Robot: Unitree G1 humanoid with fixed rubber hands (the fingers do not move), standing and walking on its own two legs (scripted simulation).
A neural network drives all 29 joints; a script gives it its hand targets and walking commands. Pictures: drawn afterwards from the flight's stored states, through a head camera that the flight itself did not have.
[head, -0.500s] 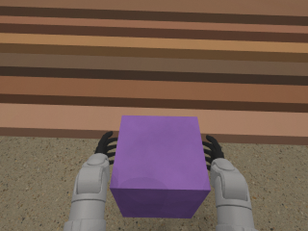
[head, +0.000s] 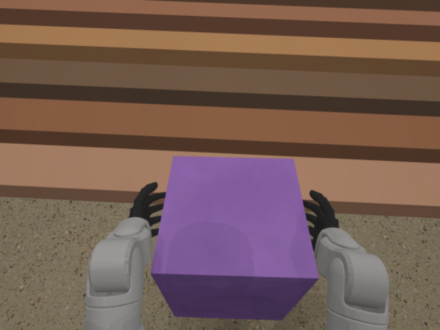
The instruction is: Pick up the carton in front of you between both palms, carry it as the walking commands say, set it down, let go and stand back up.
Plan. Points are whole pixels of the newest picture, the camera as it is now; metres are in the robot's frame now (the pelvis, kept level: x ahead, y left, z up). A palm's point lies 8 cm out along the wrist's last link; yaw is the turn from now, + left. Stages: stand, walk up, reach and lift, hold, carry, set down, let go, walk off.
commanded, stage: carry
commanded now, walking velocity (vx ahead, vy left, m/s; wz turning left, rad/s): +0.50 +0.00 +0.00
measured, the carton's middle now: (230, 242) +0.28 -0.01 +0.02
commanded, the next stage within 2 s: none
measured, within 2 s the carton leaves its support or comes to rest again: neither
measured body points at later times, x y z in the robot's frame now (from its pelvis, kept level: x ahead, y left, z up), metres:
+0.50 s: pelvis +0.30 +0.06 +0.01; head +0.34 +0.06 +0.45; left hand +0.63 +0.18 +0.11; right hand +0.59 -0.12 +0.12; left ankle +0.33 +0.11 -0.74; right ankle +0.26 -0.07 -0.66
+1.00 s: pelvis +0.57 +0.02 -0.01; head +0.69 +0.00 +0.43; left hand +0.99 +0.17 +0.10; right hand +1.00 -0.13 +0.10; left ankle +0.55 +0.14 -0.69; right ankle +0.63 -0.05 -0.74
